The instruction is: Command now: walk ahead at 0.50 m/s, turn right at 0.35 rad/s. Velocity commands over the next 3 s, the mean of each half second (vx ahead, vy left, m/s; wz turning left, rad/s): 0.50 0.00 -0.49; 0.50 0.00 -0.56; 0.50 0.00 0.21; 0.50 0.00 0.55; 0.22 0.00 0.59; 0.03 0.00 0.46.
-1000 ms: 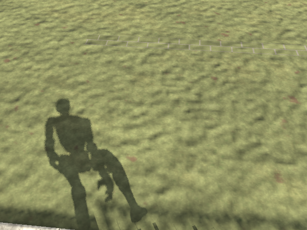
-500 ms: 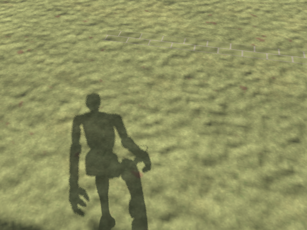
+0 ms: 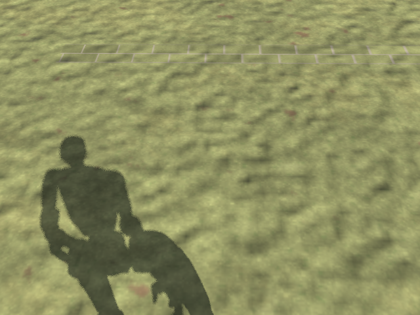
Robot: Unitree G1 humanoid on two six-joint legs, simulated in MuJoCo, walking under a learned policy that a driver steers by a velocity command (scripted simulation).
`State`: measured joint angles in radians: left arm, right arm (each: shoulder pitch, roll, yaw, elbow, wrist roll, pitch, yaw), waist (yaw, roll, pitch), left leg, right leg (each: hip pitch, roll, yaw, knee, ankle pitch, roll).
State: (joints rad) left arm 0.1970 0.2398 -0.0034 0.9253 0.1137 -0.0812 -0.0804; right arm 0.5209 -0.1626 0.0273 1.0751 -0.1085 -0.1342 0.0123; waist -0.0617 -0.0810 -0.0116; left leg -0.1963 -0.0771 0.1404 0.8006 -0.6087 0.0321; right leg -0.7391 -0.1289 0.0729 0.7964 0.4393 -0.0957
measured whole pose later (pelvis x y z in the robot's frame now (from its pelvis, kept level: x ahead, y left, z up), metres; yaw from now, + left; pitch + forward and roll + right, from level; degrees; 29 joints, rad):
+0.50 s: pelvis +0.33 -0.07 -0.14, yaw -18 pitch +4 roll -1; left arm 0.29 0.20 0.06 0.90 -0.03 -0.03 0.04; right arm -0.01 -0.22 -0.06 0.75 0.02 -0.09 -0.04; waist 0.06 0.03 -0.03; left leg -0.64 0.05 -0.08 0.64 -0.03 -0.07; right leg -0.26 0.12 0.13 0.54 -0.34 -0.06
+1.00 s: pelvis +0.59 -0.18 -0.15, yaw -34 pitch +4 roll +1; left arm -0.01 0.23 0.08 0.72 -0.02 -0.03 -0.04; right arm 0.35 -0.25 -0.11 0.91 0.03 -0.09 -0.02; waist -0.09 -0.03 0.00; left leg 0.02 0.07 0.21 0.32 -0.40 -0.05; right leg -0.64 -0.04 -0.01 0.63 -0.09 -0.08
